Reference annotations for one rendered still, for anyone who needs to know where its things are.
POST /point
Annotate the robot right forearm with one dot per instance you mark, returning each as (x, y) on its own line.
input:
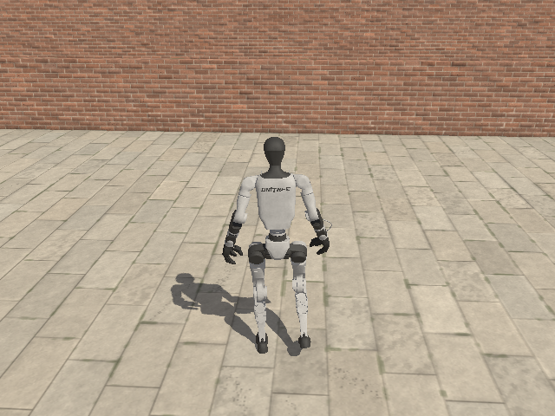
(319, 227)

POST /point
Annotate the humanoid robot torso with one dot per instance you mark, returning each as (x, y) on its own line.
(276, 209)

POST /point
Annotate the robot left shin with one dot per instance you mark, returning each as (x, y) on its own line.
(260, 314)

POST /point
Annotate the right robot upper arm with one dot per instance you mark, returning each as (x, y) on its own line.
(308, 197)

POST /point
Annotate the robot left forearm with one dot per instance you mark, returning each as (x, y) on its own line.
(233, 232)

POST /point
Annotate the right robot hand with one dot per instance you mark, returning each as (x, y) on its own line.
(316, 241)

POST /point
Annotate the left robot hand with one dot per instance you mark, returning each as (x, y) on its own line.
(230, 251)

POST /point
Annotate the left robot upper arm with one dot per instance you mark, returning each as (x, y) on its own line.
(248, 184)

